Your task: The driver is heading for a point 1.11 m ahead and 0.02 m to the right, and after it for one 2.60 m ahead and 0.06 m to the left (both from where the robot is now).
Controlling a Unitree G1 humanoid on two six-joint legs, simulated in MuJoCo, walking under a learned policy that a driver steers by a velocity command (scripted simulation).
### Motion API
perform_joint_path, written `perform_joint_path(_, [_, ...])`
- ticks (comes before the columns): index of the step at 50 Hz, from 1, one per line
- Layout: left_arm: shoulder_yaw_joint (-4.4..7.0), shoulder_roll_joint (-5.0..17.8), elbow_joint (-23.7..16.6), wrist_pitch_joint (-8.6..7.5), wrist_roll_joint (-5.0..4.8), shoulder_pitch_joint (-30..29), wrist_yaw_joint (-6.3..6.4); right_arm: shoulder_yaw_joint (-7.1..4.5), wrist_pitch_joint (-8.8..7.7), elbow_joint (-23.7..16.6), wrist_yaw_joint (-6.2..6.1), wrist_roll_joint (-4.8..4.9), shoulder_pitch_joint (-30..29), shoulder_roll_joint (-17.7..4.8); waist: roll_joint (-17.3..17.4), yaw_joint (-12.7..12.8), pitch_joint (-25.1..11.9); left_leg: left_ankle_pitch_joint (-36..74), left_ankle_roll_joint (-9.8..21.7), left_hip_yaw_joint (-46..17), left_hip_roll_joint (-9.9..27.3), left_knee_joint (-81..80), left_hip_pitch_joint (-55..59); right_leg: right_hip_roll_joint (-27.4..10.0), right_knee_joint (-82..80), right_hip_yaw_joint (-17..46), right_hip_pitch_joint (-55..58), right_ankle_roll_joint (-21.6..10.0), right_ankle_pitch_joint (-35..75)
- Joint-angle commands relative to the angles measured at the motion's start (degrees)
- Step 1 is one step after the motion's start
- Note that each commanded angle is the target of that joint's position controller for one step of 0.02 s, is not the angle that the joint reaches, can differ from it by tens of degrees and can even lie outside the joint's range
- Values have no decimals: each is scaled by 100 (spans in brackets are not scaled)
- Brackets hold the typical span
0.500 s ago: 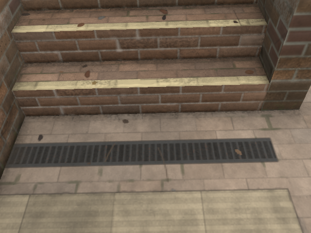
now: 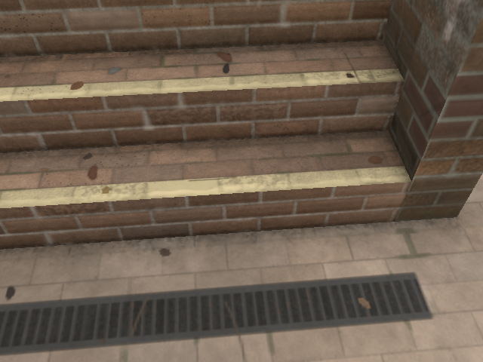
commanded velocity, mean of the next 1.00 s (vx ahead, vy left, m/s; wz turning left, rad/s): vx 0.50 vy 0.00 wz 0.00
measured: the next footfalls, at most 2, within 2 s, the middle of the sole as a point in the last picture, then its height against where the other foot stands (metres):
right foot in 0.30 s outside the picture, level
left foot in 0.82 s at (228, 334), level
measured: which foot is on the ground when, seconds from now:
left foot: down 0.00-0.32, up 0.34-0.80, down 0.82-1.00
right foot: up 0.00-0.28, down 0.30-0.84, up 0.86-1.00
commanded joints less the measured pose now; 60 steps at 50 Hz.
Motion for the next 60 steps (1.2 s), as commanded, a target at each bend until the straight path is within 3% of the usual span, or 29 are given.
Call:
perform_joint_path(1, [75,259,-244,20,71,189,38,-120,-102,-317,-112,10,-236,-758,424,268,314,426,978,-1181,1601,-1164,-612,-238,-826,10,-107,153,932])
perform_joint_path(5, [34,161,-486,-46,15,-745,-35,-147,-26,-216,-197,101,233,-917,435,-74,311,502,721,-906,1511,-1063,-114,29,-2479,-218,95,199,1763])
perform_joint_path(10, [16,251,-774,-99,-59,-1438,-210,-181,96,-24,-211,152,652,-972,520,-276,468,358,641,-1032,1883,-641,839,190,-3331,-243,56,82,1229])
perform_joint_path(12, [58,380,-802,-151,-60,-1287,-267,-215,158,-16,-224,155,593,-1043,605,-114,377,693,548,-1108,2015,-316,1085,291,-3565,-300,407,-81,765])
perform_joint_path(14, [242,708,-521,-197,-46,-225,-252,-198,224,-84,-232,122,383,-1032,596,494,-246,2304,328,-812,1687,983,975,619,-3823,-558,1945,-330,581])
perform_joint_path(15, [396,1145,-227,-208,-5,958,-201,-94,215,-228,-230,27,314,-797,238,937,-1118,1976,124,-479,1346,2591,88,-2,-3661,135,3688,-677,724])
perform_joint_path(16, [548,1747,-74,-153,86,1657,-196,111,87,-336,-184,21,858,-119,-1218,804,-1851,-381,-326,-89,328,4820,-2374,-1354,-4121,2695,5900,-1531,-157])
perform_joint_path(17, [420,1348,-94,-152,77,1638,-183,71,-83,-294,-161,100,758,-388,-1232,821,-2037,-2399,-266,-943,310,5703,-3192,-1614,-4829,3980,6051,-1638,-625])
perform_joint_path(18, [341,988,-38,-75,397,1256,-148,-136,-34,-304,-151,-176,433,-943,-403,555,-978,-1812,-101,-685,687,5559,-3197,-1393,-4820,2713,4884,-1153,-197])
perform_joint_path(19, [273,751,-136,-70,378,773,-164,-109,-24,-342,-118,-184,206,-763,-79,388,-509,-1285,-102,-683,911,5225,-2898,-1126,-4985,2037,4047,-978,317])
perform_joint_path(21, [186,506,-106,-78,217,448,-155,-78,153,-349,-63,-277,175,-552,-243,86,-137,-986,-182,-570,1137,4717,-2322,-672,-5344,1156,3047,-701,904])
perform_joint_path(23, [194,554,24,-140,165,569,-168,-49,288,-322,7,-255,267,-411,-323,-13,-207,-729,-243,-432,1113,4679,-2091,-521,-5491,763,2859,-801,1457])
perform_joint_path(26, [197,559,265,-177,104,870,-190,-45,339,-517,48,-250,-279,-437,-259,24,46,-207,-347,-330,1236,4237,-2618,-460,-5765,483,3003,-915,1385])
perform_joint_path(27, [186,518,304,-156,142,953,-215,-68,327,-614,58,-295,-568,-501,-148,107,156,-4,-398,-307,1270,3957,-2776,-454,-5815,424,3066,-911,1396])
perform_joint_path(35, [185,620,580,-119,171,1395,-142,-9,258,-1043,38,-159,-1861,-389,-224,403,460,557,-379,-42,979,1853,-2318,-430,-5711,51,3584,-765,1756])
perform_joint_path(38, [204,645,608,-135,167,1271,-103,-53,170,-1024,-4,-169,-1675,-496,-266,217,386,77,-142,-76,869,1488,-1934,-619,-5218,100,3955,-646,2511])
perform_joint_path(40, [209,679,598,-102,179,1101,-102,-137,71,-684,-86,-210,-694,-611,-49,-215,-176,-21,60,150,514,901,-654,-342,-3879,-151,3989,-495,3690])
perform_joint_path(41, [141,514,549,-104,175,1122,-96,-239,-5,-378,-157,-315,277,-889,225,-530,-767,-100,249,-248,864,873,707,-40,-2634,-345,3287,-407,3070])
perform_joint_path(42, [-19,-27,311,-125,-37,1504,-133,-415,-37,-306,-201,-451,1008,-1574,1451,-500,-1485,-437,881,-2606,2533,575,2540,692,-539,-818,1293,-131,769])
perform_joint_path(43, [74,271,456,-125,24,1606,-104,-475,59,-224,-158,-281,937,-1553,1714,-390,-1567,-385,1140,-4045,2942,-177,2633,1136,469,-404,296,-187,-1778])
perform_joint_path(44, [130,491,437,-92,113,1193,-114,-396,95,-381,-119,-181,289,-1210,1036,-154,-837,-711,954,-3166,2640,-161,1910,667,718,-91,67,-305,-1311])
perform_joint_path(45, [91,339,434,-74,168,927,-150,-300,61,-513,-106,-126,-260,-837,657,23,-383,-702,838,-2617,2428,-388,1064,445,514,-82,244,-326,-795])
perform_joint_path(46, [81,256,431,-54,157,761,-170,-221,34,-512,-90,-98,-401,-578,521,104,-71,-138,637,-2010,2150,-597,563,254,65,-109,489,-293,-517])
perform_joint_path(47, [66,197,417,5,232,700,-190,-175,-3,-409,-101,-71,-381,-456,621,230,68,608,506,-1591,1957,-675,224,208,-172,-162,775,-208,-403])
perform_joint_path(50, [56,111,496,129,328,740,-228,-174,-143,-202,-121,-22,-139,-563,616,416,-127,2444,521,-892,1757,-536,82,289,-361,-343,1077,-64,-86])
perform_joint_path(54, [-12,26,225,145,315,-289,-226,-119,-102,-75,-190,-25,69,-519,604,248,78,2230,430,-530,1533,-677,64,292,-1562,-587,875,99,419])
perform_joint_path(57, [-100,-72,110,149,223,-773,-136,-137,-99,0,-203,-35,289,-612,734,94,74,2610,387,-409,1510,-537,129,488,-2585,-756,1269,156,538])
perform_joint_path(59, [-156,-173,258,156,196,-421,-38,-144,-92,107,-238,-103,514,-540,981,128,-190,2765,512,-376,1599,-205,282,583,-2611,-822,1676,98,437])
perform_joint_path(60, [-148,-82,263,144,220,-392,1,-143,-79,112,-255,-93,503,-507,912,149,-149,2607,553,-471,1641,-101,248,591,-2711,-783,1743,37,276])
